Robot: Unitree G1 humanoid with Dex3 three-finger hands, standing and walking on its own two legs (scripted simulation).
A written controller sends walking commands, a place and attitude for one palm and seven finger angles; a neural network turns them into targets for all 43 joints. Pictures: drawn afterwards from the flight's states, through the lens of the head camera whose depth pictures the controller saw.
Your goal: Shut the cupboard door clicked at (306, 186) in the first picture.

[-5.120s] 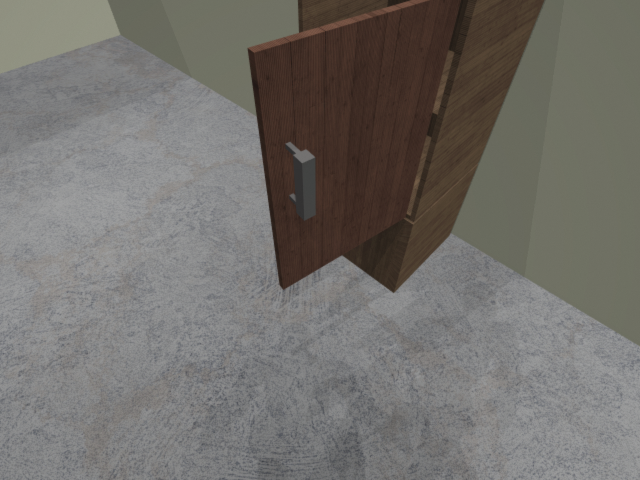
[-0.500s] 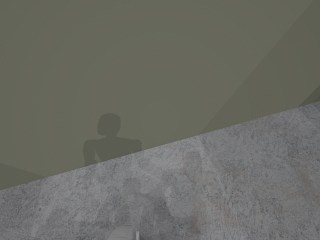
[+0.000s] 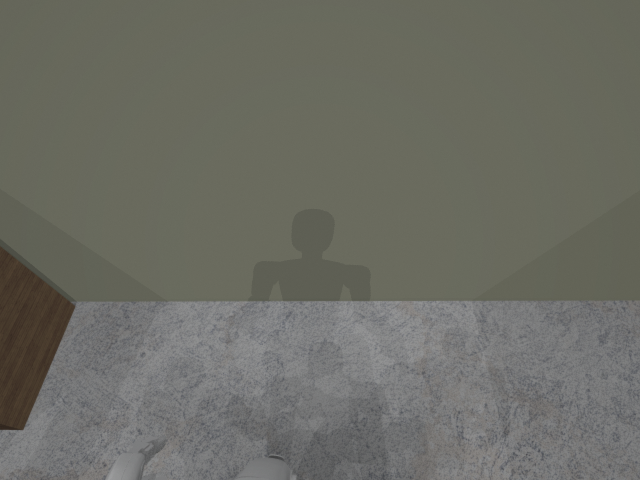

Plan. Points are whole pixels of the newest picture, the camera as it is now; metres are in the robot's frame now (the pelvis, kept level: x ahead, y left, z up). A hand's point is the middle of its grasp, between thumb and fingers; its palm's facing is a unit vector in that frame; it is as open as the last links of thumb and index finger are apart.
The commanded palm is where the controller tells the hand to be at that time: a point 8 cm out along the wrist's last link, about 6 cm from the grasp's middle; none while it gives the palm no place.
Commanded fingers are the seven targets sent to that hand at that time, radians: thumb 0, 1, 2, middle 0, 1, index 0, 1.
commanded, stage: turn to face it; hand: left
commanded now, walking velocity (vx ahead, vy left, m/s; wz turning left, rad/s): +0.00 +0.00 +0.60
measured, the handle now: out of the picture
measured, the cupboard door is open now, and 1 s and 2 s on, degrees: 80 80 80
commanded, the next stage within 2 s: none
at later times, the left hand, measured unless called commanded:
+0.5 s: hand out of the picture +0.01 +0.23 -0.16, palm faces +0.34 -0.91 -0.25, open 7.4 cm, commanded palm none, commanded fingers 0.00 0.90 0.90 -0.20 -0.30 -0.20 -0.30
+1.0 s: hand out of the picture -0.03 +0.16 -0.16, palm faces +0.59 -0.78 -0.21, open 7.4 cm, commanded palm none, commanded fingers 0.00 0.90 0.90 -0.20 -0.30 -0.20 -0.30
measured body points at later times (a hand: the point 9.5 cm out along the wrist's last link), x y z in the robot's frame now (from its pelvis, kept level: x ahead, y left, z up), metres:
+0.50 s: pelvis +0.01 +0.00 +0.01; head +0.05 +0.04 +0.45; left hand +0.00 +0.28 -0.14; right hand +0.18 -0.22 -0.12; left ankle -0.01 +0.10 -0.72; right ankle +0.03 -0.15 -0.66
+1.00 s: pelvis +0.02 -0.04 +0.01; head +0.06 +0.01 +0.45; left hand -0.07 +0.20 -0.14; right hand +0.25 -0.20 -0.13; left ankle -0.04 +0.06 -0.71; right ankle +0.08 -0.16 -0.72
